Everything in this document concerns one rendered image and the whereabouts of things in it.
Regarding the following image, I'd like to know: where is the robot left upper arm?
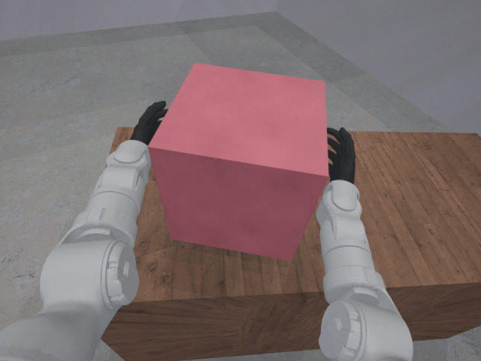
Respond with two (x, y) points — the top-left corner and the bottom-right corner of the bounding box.
(0, 239), (139, 361)

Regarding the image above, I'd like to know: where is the left robot forearm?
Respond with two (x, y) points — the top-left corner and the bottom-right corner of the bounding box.
(40, 140), (151, 303)

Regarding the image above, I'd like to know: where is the right robot forearm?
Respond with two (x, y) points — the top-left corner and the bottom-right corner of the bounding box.
(316, 180), (413, 342)

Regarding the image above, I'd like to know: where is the pedestal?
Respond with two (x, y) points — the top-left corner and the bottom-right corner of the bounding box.
(101, 127), (481, 361)

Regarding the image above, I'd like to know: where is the robot left hand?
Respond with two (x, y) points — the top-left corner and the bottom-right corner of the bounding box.
(130, 101), (168, 146)

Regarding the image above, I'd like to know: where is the robot right hand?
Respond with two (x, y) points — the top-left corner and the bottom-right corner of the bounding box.
(327, 127), (355, 184)

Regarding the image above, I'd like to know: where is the robot right upper arm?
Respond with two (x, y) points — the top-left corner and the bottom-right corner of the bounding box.
(319, 298), (413, 361)

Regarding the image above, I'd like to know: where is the carton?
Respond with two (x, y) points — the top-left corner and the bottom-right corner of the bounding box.
(148, 63), (329, 261)

